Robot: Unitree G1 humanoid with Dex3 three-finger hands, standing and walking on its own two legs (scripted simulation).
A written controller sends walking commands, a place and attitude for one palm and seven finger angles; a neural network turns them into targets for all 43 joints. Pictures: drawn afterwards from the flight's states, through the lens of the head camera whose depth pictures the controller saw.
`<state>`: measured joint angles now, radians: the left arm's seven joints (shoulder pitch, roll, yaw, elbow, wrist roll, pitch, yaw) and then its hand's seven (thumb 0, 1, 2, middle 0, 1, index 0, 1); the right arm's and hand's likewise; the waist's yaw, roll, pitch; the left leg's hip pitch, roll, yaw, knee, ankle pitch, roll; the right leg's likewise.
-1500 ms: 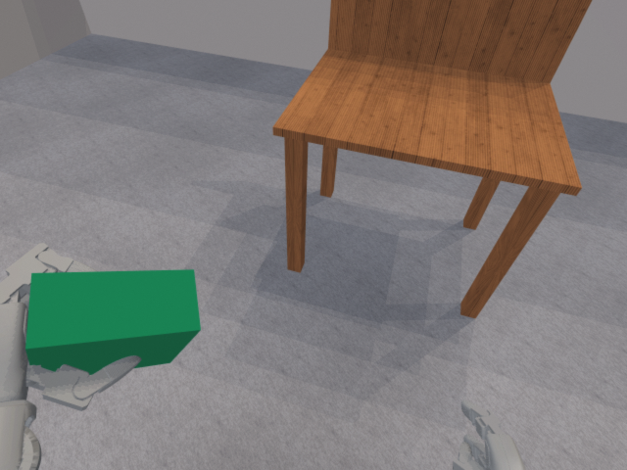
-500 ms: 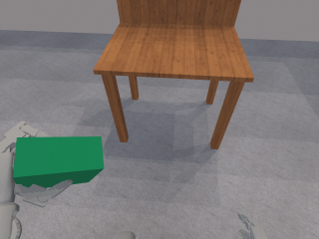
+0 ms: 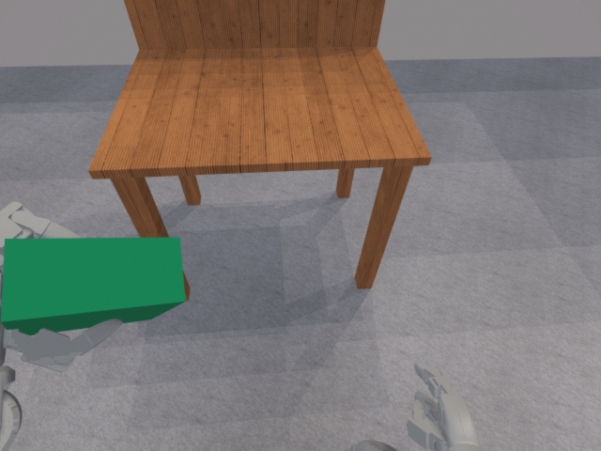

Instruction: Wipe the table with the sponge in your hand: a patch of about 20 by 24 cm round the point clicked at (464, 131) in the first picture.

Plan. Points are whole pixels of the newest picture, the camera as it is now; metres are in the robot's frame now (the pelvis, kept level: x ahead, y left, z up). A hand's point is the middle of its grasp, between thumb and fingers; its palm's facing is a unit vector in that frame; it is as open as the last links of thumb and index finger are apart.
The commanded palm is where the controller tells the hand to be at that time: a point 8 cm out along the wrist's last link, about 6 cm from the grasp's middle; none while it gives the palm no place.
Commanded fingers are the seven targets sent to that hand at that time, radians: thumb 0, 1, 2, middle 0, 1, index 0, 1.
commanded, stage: turn to face it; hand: left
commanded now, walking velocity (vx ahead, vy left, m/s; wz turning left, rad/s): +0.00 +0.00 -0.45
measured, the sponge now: (120, 286) +0.24 +0.21 +0.16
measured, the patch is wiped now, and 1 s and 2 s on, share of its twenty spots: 0.00 0.00 0.00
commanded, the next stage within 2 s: take the last steps up to it in 0.46 s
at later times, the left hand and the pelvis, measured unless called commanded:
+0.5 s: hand (201, 196) +0.34 +0.14 +0.18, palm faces +0.19 -0.83 -0.52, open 10.4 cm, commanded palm +0.29 +0.20 +0.18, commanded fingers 0.00 0.10 1.30 -1.20 -1.60 -1.20 -1.60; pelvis +0.08 -0.04 -0.01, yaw -10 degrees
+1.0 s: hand (248, 195) +0.36 +0.10 +0.18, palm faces +0.18 -0.88 -0.44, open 10.4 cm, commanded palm +0.32 +0.15 +0.18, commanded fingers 0.00 0.10 1.30 -1.20 -1.60 -1.20 -1.60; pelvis +0.09 -0.08 +0.01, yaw -14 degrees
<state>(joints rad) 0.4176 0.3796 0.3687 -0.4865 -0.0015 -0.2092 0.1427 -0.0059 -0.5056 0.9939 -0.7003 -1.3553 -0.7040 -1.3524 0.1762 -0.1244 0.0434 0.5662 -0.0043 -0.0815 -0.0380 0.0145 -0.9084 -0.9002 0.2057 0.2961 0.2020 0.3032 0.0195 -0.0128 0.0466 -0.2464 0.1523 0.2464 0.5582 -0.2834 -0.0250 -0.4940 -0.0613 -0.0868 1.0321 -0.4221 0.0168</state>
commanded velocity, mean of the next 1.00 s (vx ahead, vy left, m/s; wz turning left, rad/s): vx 0.14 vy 0.01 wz -0.19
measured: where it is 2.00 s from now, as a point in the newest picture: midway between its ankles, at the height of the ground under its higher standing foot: (357, 443)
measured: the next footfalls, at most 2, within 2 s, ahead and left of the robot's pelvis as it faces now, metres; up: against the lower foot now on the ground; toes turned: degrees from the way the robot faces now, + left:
right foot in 0.16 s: +0.15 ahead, -0.15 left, +0.00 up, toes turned -13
left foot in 0.52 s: +0.18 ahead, +0.08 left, +0.00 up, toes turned -4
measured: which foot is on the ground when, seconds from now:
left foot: down 0.00-0.16, up 0.18-0.50, down 0.52-0.82, up 0.84-1.00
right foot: up 0.00-0.14, down 0.16-0.54, up 0.56-0.78, down 0.80-1.00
